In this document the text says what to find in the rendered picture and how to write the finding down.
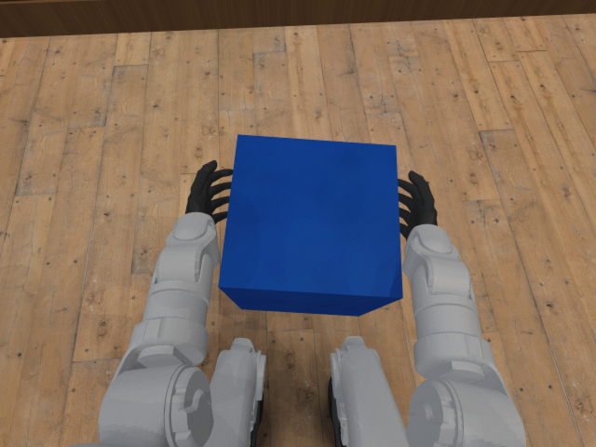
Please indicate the right robot hand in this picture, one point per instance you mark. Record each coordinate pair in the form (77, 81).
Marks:
(421, 204)

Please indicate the right robot upper arm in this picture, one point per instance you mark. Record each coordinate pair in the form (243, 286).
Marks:
(449, 413)

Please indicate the left robot hand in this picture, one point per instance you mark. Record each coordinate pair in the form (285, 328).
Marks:
(202, 192)

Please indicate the left robot upper arm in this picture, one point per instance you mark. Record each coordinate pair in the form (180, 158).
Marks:
(166, 406)

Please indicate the robot right foot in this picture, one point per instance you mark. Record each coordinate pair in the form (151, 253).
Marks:
(334, 417)

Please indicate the robot left forearm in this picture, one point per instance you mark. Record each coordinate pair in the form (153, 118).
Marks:
(173, 325)

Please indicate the carton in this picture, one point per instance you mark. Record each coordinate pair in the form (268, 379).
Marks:
(312, 227)

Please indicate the robot right forearm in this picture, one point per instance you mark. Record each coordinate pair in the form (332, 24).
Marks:
(449, 341)

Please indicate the robot left thigh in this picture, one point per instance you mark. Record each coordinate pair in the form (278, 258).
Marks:
(236, 385)

